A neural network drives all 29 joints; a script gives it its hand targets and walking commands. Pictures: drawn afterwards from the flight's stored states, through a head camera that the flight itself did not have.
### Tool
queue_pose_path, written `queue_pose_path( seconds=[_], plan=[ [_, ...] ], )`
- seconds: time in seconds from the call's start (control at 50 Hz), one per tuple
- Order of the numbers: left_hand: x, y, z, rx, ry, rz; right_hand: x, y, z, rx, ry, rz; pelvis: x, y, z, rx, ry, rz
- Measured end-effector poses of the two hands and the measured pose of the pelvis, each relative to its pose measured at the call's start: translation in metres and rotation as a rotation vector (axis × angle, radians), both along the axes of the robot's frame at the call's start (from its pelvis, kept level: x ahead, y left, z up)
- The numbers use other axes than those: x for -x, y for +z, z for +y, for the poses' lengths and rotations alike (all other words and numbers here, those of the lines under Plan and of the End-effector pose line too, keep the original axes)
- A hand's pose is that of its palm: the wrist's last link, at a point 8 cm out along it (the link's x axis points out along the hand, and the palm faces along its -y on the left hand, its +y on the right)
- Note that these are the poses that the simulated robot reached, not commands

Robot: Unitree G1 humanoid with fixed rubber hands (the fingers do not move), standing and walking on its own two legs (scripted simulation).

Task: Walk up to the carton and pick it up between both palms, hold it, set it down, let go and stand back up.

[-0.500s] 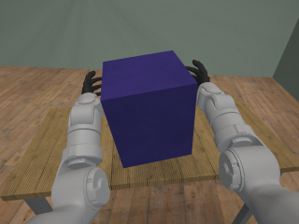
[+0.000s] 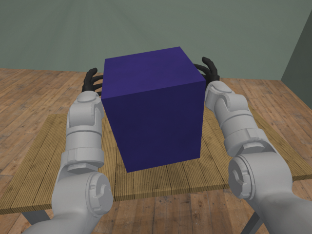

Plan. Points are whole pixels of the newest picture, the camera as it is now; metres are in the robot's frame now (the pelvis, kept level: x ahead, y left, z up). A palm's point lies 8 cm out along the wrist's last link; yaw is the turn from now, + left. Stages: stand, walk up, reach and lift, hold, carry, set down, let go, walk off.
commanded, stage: reach and lift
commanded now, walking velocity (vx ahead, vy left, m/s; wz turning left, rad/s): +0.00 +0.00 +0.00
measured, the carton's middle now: (153, 109) +0.41 +0.02 +0.19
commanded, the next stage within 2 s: hold in 0.28 s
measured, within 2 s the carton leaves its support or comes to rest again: neither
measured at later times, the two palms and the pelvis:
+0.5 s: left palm (91, 93) +0.37 +0.17 +0.26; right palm (217, 79) +0.38 -0.13 +0.29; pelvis +0.00 +0.00 +0.00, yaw +0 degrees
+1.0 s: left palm (95, 90) +0.38 +0.16 +0.26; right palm (221, 78) +0.38 -0.14 +0.29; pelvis +0.00 +0.00 +0.00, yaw +0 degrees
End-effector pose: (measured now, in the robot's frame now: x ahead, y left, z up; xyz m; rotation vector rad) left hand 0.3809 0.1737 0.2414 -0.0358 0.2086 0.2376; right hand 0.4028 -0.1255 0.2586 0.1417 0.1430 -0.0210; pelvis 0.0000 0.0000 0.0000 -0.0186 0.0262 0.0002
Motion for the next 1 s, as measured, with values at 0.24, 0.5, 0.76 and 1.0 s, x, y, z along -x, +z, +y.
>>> queue_pose_path(
  seconds=[0.24, 0.5, 0.76, 1.0],
  plan=[
    [-0.001, 0.01, -0.009, -0.02, -0.026, -0.006, 0.004, 0.013, -0.009, -0.012, -0.02, -0.007, -0.002, 0.0, 0.0, 0.001, 0.0, -0.002],
    [0.011, 0.018, -0.007, -0.003, -0.044, -0.018, 0.02, 0.029, -0.008, 0.025, -0.031, -0.021, 0.002, -0.001, 0.003, 0.005, 0.0, -0.02],
    [0.011, 0.024, -0.015, -0.005, -0.057, -0.006, 0.023, 0.029, -0.015, 0.021, -0.041, -0.008, 0.001, -0.001, 0.002, 0.003, 0.0, -0.023],
    [0.004, 0.022, -0.016, -0.004, -0.07, -0.006, 0.019, 0.033, -0.017, 0.031, -0.048, -0.009, -0.003, 0.0, 0.001, 0.002, 0.0, -0.016]
  ],
)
